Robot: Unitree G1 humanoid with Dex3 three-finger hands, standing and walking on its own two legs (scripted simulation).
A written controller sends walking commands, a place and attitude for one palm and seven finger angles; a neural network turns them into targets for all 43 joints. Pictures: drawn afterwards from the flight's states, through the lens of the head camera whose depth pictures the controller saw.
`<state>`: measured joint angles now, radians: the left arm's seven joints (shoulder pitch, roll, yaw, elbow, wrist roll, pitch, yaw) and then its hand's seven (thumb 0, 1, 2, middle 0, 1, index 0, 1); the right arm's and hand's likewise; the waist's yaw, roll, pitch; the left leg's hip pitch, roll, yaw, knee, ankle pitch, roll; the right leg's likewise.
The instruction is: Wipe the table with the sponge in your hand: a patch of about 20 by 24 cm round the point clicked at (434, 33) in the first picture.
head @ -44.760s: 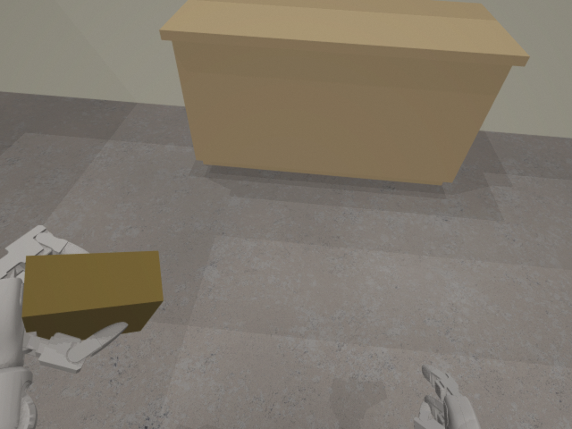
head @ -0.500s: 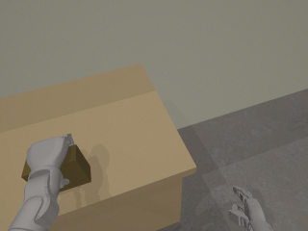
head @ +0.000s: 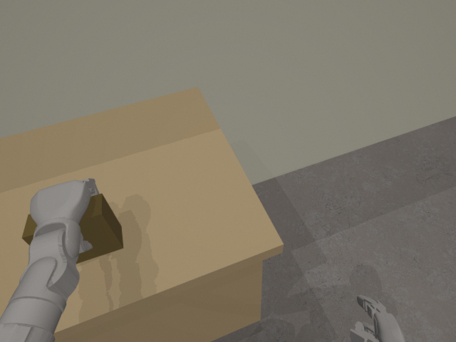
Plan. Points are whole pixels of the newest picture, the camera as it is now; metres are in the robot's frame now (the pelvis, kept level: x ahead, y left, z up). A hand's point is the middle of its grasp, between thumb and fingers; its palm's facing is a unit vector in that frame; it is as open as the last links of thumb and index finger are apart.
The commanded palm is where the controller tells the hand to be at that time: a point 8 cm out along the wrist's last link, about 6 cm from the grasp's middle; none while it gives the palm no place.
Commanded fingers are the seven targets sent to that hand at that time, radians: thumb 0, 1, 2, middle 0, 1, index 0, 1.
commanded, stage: wipe forward along the first lane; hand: left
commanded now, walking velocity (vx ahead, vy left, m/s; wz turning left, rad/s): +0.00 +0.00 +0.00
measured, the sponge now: (82, 237) +0.28 +0.33 +0.01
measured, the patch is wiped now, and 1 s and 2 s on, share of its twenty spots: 0.30 0.55 0.60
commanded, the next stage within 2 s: slide across to the middle lane in 0.64 s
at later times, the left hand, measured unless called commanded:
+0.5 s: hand (75, 197) +0.34 +0.35 +0.06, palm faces -0.10 -0.01 -1.00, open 9.8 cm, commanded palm +0.33 +0.34 +0.10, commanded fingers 0.00 0.10 1.30 -1.20 -1.60 -1.20 -1.60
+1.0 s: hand (87, 184) +0.38 +0.34 +0.06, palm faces -0.05 -0.01 -1.00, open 9.8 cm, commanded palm +0.35 +0.32 +0.11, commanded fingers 0.00 0.10 1.30 -1.20 -1.60 -1.20 -1.60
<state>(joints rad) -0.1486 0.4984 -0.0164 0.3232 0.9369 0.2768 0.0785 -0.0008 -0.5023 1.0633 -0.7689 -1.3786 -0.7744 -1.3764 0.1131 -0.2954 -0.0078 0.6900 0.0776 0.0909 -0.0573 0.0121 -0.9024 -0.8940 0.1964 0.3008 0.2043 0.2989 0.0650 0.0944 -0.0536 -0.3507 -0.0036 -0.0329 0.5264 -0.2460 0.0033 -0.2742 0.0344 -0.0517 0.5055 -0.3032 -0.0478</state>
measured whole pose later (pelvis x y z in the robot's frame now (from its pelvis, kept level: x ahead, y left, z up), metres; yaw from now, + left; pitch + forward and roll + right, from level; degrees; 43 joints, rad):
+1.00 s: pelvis +0.01 +0.03 +0.00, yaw +0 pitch +7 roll -1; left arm -0.45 0.50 -0.05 0.63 0.97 0.23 0.14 0.01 -0.50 1.07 -0.76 -1.39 -0.77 -1.39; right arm 0.18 -0.28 -0.03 0.72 0.08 0.14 -0.02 0.01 -0.90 -0.89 0.20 0.30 0.20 0.30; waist 0.02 0.08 -0.08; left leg -0.42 -0.03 -0.02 0.54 -0.26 0.04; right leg -0.32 0.01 -0.04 0.48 -0.29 -0.01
